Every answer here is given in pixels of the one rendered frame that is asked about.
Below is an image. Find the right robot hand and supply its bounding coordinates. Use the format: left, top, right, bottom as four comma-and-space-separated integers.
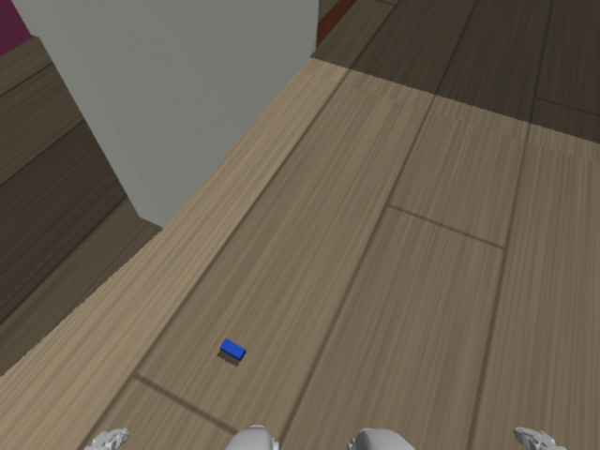
513, 427, 566, 450

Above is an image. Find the left robot hand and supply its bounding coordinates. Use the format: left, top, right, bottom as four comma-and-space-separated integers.
83, 428, 129, 450

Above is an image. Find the small box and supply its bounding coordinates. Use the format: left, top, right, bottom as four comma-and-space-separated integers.
219, 338, 246, 361

